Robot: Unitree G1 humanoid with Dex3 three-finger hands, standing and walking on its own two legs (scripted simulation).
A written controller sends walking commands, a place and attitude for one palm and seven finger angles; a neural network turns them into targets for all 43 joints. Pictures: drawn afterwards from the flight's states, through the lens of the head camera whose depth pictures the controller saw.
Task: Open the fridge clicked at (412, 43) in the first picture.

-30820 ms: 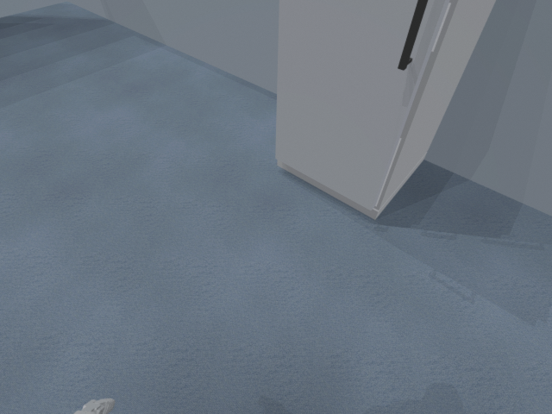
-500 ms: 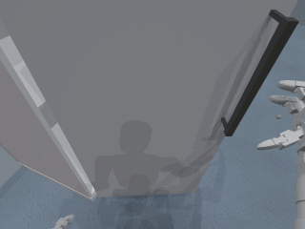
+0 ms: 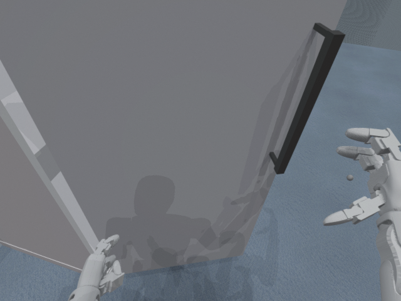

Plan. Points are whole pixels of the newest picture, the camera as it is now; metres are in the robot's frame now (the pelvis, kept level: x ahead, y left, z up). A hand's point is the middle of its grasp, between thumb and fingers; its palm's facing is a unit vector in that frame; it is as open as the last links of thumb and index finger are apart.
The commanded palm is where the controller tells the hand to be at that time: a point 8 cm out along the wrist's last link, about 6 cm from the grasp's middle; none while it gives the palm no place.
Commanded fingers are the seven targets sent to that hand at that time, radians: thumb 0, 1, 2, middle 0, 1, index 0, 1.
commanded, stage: draw the hand back to the body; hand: right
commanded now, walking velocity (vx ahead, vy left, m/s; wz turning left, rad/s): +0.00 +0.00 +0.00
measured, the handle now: (296, 111) +0.46 -0.19 +0.18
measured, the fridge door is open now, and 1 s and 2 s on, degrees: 64 64 64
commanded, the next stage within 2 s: step back with the hand held close in 1.64 s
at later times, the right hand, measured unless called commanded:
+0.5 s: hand (358, 191) +0.25 -0.24 +0.17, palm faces +0.20 +0.98 -0.03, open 14.7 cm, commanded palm +0.21 -0.29 +0.18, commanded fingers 0.00 0.44 -0.25 0.25 1.09 0.25 1.09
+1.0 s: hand (377, 206) +0.23 -0.26 +0.17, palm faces +0.44 +0.83 -0.33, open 11.4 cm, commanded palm +0.18 -0.30 +0.18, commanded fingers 0.00 -0.47 -0.69 0.22 0.56 0.22 0.56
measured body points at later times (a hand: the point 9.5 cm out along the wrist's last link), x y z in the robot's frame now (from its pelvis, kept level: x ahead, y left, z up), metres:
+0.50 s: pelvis +0.01 +0.01 +0.00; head -0.04 +0.03 +0.45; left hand +0.21 +0.25 -0.06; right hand +0.24 -0.29 +0.18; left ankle -0.01 +0.10 -0.73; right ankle +0.05 -0.12 -0.73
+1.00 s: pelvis +0.02 +0.00 +0.01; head -0.01 +0.02 +0.46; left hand +0.19 +0.22 -0.08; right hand +0.20 -0.30 +0.19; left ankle -0.01 +0.10 -0.73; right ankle +0.05 -0.12 -0.73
